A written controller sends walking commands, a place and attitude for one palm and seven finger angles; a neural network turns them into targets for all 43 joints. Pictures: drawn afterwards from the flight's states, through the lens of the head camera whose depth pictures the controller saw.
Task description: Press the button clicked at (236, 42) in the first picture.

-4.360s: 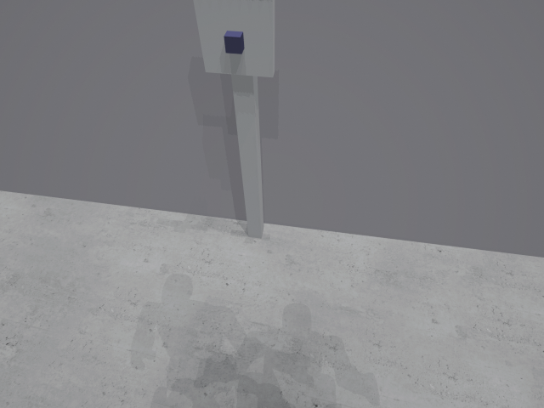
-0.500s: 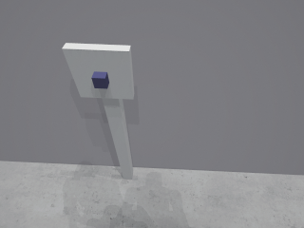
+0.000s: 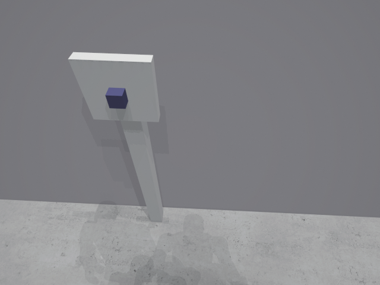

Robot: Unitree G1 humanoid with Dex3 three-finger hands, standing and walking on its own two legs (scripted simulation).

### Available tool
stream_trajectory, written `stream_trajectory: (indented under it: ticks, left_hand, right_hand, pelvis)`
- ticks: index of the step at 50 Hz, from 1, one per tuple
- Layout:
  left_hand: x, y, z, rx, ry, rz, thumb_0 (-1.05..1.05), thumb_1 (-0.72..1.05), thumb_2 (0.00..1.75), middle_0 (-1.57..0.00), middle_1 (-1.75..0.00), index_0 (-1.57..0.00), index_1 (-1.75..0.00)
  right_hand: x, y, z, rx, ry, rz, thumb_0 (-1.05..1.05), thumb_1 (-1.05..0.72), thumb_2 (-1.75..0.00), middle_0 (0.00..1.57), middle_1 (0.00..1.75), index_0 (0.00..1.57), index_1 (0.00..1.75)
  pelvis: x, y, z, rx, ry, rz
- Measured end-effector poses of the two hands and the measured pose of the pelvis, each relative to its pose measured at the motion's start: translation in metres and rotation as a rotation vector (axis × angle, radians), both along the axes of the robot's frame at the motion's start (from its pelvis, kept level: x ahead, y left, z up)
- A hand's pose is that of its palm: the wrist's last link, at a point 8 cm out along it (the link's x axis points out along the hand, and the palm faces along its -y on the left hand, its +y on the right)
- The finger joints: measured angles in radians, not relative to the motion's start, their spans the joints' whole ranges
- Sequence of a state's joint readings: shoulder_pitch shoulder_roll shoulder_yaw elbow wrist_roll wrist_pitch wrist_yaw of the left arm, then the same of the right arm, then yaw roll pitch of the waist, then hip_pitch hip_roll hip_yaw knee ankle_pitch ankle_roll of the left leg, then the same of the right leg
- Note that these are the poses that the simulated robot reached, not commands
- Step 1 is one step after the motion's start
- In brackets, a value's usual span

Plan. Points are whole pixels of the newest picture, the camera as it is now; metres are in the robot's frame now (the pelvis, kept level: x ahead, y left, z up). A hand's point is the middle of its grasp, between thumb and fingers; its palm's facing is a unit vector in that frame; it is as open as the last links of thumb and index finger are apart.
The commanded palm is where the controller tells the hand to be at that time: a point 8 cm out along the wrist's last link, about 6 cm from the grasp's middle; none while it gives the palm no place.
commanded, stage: come to a stop and stand still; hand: left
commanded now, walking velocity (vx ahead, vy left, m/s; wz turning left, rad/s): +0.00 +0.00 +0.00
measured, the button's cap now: (117, 97) +0.50 +0.21 +0.12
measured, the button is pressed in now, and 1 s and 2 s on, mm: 0 0 0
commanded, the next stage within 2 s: look again from close up in 0.22 s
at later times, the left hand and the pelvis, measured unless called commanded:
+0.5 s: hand out of the picture +0.06 +0.22 -0.16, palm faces -0.01 -0.96 -0.29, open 7.3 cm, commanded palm none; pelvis -0.01 +0.01 -0.01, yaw +0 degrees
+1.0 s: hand out of the picture -0.02 +0.21 -0.19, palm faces +0.01 -0.98 -0.20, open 7.3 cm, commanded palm none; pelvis -0.03 +0.02 -0.01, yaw +0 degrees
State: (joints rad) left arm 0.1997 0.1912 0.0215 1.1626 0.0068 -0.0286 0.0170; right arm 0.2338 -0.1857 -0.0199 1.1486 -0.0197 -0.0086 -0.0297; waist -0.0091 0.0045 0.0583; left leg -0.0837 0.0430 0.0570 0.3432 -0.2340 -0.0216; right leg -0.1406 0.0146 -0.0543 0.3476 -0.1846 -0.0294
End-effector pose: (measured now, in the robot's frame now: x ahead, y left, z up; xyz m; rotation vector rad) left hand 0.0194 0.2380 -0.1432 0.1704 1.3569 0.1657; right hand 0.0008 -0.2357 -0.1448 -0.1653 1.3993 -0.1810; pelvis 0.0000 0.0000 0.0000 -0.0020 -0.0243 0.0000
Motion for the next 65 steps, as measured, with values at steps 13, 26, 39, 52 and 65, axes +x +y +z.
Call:
stream_trajectory:
  ticks: [13,26,39,52,65]
  left_hand:
    - [0.025,0.022,0.013,0.066,-0.070,-0.030,0.00,0.91,0.90,-0.20,-0.30,-0.21,-0.30]
    - [0.033,0.029,0.013,0.075,-0.151,-0.062,0.00,0.91,0.90,-0.20,-0.30,-0.21,-0.30]
    - [-0.002,0.025,0.000,0.018,-0.108,-0.039,0.00,0.91,0.90,-0.20,-0.30,-0.21,-0.30]
    - [-0.056,0.011,-0.013,-0.027,0.040,0.004,0.00,0.91,0.90,-0.20,-0.30,-0.20,-0.30]
    - [-0.066,-0.015,-0.015,-0.046,0.157,0.028,0.00,0.91,0.90,-0.20,-0.30,-0.20,-0.30]
  right_hand:
    - [0.013,-0.030,0.006,-0.044,-0.038,0.024,0.01,-0.91,-0.90,0.20,0.30,0.20,0.30]
    - [0.034,-0.019,0.004,-0.043,-0.186,0.057,0.01,-0.91,-0.90,0.20,0.30,0.20,0.30]
    - [0.007,0.019,0.000,0.016,-0.138,0.075,0.01,-0.90,-0.90,0.20,0.30,0.21,0.30]
    - [-0.032,0.019,-0.002,0.003,-0.014,0.036,0.01,-0.91,-0.90,0.20,0.30,0.20,0.30]
    - [-0.012,0.037,-0.021,0.073,0.007,0.005,0.01,-0.91,-0.90,0.20,0.30,0.20,0.30]
  pelvis:
    - [-0.006,-0.006,0.001,0.000,-0.003,0.000]
    - [-0.012,0.008,-0.006,0.004,-0.014,0.002]
    - [-0.024,0.016,-0.007,0.008,-0.017,0.004]
    - [-0.022,0.016,-0.008,0.007,-0.013,0.003]
    - [0.009,0.014,-0.017,-0.008,0.025,-0.006]
